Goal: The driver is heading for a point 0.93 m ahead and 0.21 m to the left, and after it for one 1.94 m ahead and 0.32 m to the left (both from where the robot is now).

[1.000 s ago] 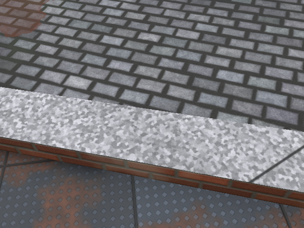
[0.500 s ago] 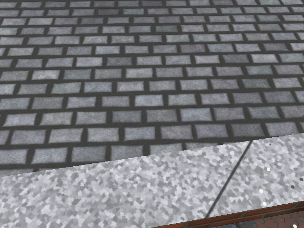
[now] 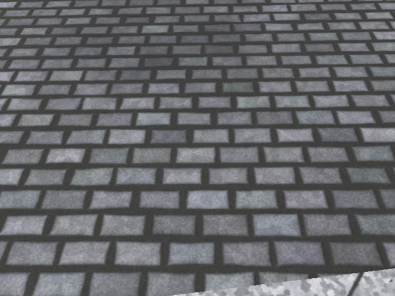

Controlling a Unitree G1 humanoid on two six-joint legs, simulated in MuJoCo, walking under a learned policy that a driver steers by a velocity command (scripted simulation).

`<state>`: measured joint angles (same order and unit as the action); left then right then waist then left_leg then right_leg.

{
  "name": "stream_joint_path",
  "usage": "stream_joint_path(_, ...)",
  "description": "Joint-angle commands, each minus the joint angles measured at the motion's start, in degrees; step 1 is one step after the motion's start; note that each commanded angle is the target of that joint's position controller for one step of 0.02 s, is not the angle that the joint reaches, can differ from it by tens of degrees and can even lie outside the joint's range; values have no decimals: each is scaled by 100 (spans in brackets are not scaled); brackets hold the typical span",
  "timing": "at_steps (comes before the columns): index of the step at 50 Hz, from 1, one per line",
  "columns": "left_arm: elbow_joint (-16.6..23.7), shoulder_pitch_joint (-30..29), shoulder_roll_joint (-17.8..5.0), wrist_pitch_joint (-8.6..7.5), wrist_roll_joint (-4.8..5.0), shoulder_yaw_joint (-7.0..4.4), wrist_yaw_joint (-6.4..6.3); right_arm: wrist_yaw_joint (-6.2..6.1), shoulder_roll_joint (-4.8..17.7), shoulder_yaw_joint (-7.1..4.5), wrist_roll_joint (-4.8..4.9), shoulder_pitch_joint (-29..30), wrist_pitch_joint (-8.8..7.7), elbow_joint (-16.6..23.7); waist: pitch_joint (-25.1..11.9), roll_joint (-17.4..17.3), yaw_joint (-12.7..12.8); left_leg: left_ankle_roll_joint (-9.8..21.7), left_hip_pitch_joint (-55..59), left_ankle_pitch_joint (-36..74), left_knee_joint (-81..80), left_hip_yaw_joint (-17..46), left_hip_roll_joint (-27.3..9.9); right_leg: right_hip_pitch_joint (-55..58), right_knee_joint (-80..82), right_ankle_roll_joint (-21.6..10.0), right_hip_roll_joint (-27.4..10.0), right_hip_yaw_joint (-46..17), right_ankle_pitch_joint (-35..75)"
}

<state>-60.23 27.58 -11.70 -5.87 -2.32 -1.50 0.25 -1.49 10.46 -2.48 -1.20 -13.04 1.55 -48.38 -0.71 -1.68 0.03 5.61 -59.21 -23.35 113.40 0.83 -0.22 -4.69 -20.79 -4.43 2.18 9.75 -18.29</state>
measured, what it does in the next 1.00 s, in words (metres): climbs, turning left: left foot 0.14 m higher, then right foot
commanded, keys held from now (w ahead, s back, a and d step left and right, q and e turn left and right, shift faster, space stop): w+q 0.02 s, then q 0.62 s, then w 0.36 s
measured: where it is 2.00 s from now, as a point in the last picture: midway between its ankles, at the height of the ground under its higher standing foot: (148, 172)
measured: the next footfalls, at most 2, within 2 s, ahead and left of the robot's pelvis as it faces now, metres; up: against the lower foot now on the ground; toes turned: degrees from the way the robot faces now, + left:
left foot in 0.22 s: +0.31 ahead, +0.09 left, +0.14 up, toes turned +10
right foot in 0.98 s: +0.56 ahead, -0.01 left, +0.14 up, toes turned +29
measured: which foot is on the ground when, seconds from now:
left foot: up 0.00-0.20, down 0.22-1.00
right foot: down 0.00-0.20, up 0.22-0.96, down 0.98-1.00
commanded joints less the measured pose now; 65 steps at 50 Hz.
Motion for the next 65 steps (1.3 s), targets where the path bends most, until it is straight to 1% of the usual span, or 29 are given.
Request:
stream_joint_path(1,-80,473,-391,-157,-28,84,20,-110,-350,293,3,1633,-131,1243,1025,231,25,262,-2657,-389,919,178,42,333,1136,-321,-1997,-1196,417)
stream_joint_path(4,-216,420,-423,-103,73,195,-105,-26,-368,471,-50,2009,-95,1828,1040,184,-176,118,-1753,-328,-974,-600,-28,-361,1437,-52,-1452,-387,1862)
stream_joint_path(6,-140,282,-518,30,239,200,-286,127,-366,545,-50,1607,44,1761,390,202,-222,101,271,46,-2624,-1270,-46,-512,1764,-183,-1201,219,4421)
stream_joint_path(7,118,84,-724,17,335,192,-333,148,-429,575,78,1336,61,1675,88,392,-377,228,1359,5,-3514,-1557,50,-415,1342,-176,-1350,462,6934)
stream_joint_path(8,197,132,-1011,6,461,101,-356,109,-105,498,111,825,78,1560,-495,740,-666,263,2456,23,-3859,-1899,483,-241,494,-159,-1480,376,9832)
stream_joint_path(9,371,-116,-1406,62,441,-38,-339,118,107,381,49,-58,71,1315,-1173,1265,-1023,369,3122,42,-4474,-1644,667,328,-709,-108,-1629,255,10608)
stream_joint_path(10,600,-416,-1671,135,459,-176,-260,193,453,260,-11,-726,18,1145,-1762,1732,-1228,551,3696,20,-5301,-1041,771,884,-2024,-31,-1672,179,10503)
stream_joint_path(11,798,-368,-1555,116,441,-220,-211,286,845,82,-109,-800,-81,1167,-1995,1440,-1312,881,4787,386,-6528,474,513,67,-3913,191,-1448,86,7997)
stream_joint_path(12,1420,-415,-614,90,287,-36,15,239,1701,-164,30,-336,-104,1068,-2018,-1067,-669,1771,6126,4028,-8106,4039,-1383,-2753,-7067,757,268,9,-409)
stream_joint_path(13,1574,-236,-887,97,45,-125,121,100,1715,-318,95,-156,-38,1207,-2643,-425,-478,1846,5996,4555,-8640,5194,-1563,-2995,-8049,487,175,-1442,-32)
stream_joint_path(14,1764,-408,-602,180,124,-100,85,57,1418,-260,35,202,-48,1102,-1866,-16,-129,1756,5165,3536,-8592,4528,-1418,-3278,-8279,440,24,-1481,267)
stream_joint_path(15,1894,-631,-420,230,45,-46,-53,61,1069,-208,28,314,-114,879,-820,484,94,1466,4218,2954,-8524,3754,-1168,-3535,-8102,355,-171,-1422,319)
stream_joint_path(16,1979,-732,-289,294,-9,-7,-166,23,774,-147,-4,413,-165,759,-100,559,236,1244,3578,2870,-8433,3077,-889,-3851,-7968,318,-270,-1390,131)
stream_joint_path(17,2070,-634,-263,378,-57,3,-255,16,563,-85,-14,466,-221,724,30,318,395,1160,3280,3036,-8535,2673,-676,-3949,-8281,310,-268,-1343,-46)
stream_joint_path(21,2547,-1071,-312,552,-92,48,-344,11,863,-183,37,407,-380,647,-131,376,565,532,3302,4252,-8686,1189,-40,-3739,-6085,477,-565,-1320,281)
stream_joint_path(23,2566,-1307,-499,596,-41,-31,-332,-42,985,-215,46,29,-433,840,-525,204,228,141,4242,6011,-8722,1329,-216,-3926,-5656,646,-569,-1100,660)
stream_joint_path(27,2775,-1938,-418,787,17,-5,-288,-200,1189,-318,103,-630,-242,991,-783,-83,-223,-184,5469,5836,-8735,1730,-368,-4668,-5191,808,-594,-1167,1085)
stream_joint_path(32,2908,-2454,-569,892,-19,-54,-244,-228,1230,-333,80,-887,-141,1249,-558,-315,-380,-47,5924,4461,-9013,2435,-506,-4992,-4820,864,-455,-1393,1045)
stream_joint_path(37,2832,-2682,-693,783,-70,-114,-117,-103,1086,-290,-4,-1107,-336,1209,-126,-492,-469,549,6255,1375,-9808,2930,-657,-5057,-3875,789,-560,-1469,1175)
stream_joint_path(44,2904,-2943,-598,566,57,-100,135,16,1182,-311,-23,-1346,-459,884,310,-542,-570,749,5450,1544,-9795,2708,-640,-3147,-1910,478,-317,-938,320)
stream_joint_path(48,2582,-1649,-743,406,104,-233,-50,33,1272,-309,53,-1011,-522,793,20,-152,177,333,4797,3051,-8730,2512,-411,-629,-413,182,44,-791,446)
stream_joint_path(49,2508,-1061,-1040,322,34,-331,-146,82,1057,-241,125,-1046,-586,816,-565,367,453,129,4502,2989,-7575,2026,-131,443,-270,-29,-565,-1418,170)
stream_joint_path(50,2483,-389,-1543,269,-75,-403,-210,110,594,-104,198,-1190,-630,1001,-1213,1333,545,-153,3382,1150,-5975,1167,416,1707,131,-525,-1986,-3419,-960)
stream_joint_path(51,2294,-295,-1749,299,40,-490,-146,98,890,-164,75,-1475,-597,1007,-943,2024,276,-273,2179,-715,-5073,513,887,1596,839,-1028,-2554,-5396,-1093)
stream_joint_path(52,2327,-586,-1271,299,100,-416,-85,92,1083,-219,-65,-1223,-542,910,-177,978,118,-245,1955,-209,-4559,615,384,860,838,-1063,-2393,-5044,-1333)
stream_joint_path(53,2363,-874,-928,264,139,-328,-44,176,1018,-202,-111,-736,-543,949,208,401,105,-263,1981,257,-4511,569,185,318,841,-983,-2059,-4200,-1053)
stream_joint_path(56,2173,-855,-709,105,124,-234,-30,345,860,-152,-114,-485,-476,955,249,699,-17,-347,2124,775,-4832,281,-107,10,1035,-648,-1346,-2755,823)
stream_joint_path(60,1865,-345,-774,-21,208,-231,-29,365,738,-103,-172,-96,-391,1026,237,629,9,-462,1690,986,-5101,-47,-206,333,1099,-695,-1230,-2205,2398)
stream_joint_path(65,1570,18,-699,9,207,-186,-13,425,463,62,-74,1089,-400,1352,517,622,288,-531,1887,1834,-6868,-481,-161,256,1228,-525,-914,-1605,3392)
Velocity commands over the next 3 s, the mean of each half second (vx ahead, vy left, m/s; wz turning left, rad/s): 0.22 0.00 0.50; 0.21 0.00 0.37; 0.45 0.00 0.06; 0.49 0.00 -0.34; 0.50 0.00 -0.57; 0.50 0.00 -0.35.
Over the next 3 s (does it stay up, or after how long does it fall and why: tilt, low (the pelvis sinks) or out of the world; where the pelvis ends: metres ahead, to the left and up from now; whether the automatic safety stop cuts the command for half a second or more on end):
stays up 1.47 0.29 0.14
